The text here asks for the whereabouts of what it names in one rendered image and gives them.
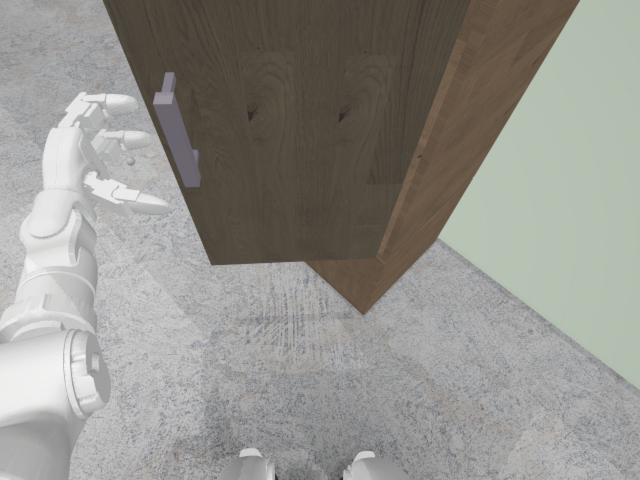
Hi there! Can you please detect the right robot shin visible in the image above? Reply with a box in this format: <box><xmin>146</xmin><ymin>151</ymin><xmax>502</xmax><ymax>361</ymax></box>
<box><xmin>352</xmin><ymin>451</ymin><xmax>375</xmax><ymax>465</ymax></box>

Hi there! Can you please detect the left robot upper arm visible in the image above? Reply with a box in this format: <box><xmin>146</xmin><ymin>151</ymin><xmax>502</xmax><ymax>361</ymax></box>
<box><xmin>0</xmin><ymin>329</ymin><xmax>111</xmax><ymax>480</ymax></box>

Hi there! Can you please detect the robot left hand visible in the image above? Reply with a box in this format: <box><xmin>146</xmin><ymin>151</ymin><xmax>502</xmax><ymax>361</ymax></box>
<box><xmin>42</xmin><ymin>92</ymin><xmax>170</xmax><ymax>217</ymax></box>

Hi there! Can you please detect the left robot shin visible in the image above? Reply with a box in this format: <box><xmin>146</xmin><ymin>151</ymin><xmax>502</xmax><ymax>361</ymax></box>
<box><xmin>239</xmin><ymin>448</ymin><xmax>262</xmax><ymax>457</ymax></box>

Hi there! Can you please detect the cupboard door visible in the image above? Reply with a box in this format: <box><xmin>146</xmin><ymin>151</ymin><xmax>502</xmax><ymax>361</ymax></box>
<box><xmin>103</xmin><ymin>0</ymin><xmax>471</xmax><ymax>266</ymax></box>

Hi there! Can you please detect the left robot forearm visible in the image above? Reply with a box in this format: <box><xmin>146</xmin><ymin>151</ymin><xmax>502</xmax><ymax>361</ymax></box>
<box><xmin>0</xmin><ymin>189</ymin><xmax>98</xmax><ymax>344</ymax></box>

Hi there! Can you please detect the handle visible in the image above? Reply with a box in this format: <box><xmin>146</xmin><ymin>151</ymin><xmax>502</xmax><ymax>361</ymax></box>
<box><xmin>153</xmin><ymin>72</ymin><xmax>201</xmax><ymax>187</ymax></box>

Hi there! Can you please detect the robot shin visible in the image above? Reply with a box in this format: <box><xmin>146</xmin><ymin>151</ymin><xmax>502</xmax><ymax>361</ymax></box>
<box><xmin>352</xmin><ymin>451</ymin><xmax>375</xmax><ymax>465</ymax></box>
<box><xmin>239</xmin><ymin>448</ymin><xmax>262</xmax><ymax>457</ymax></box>

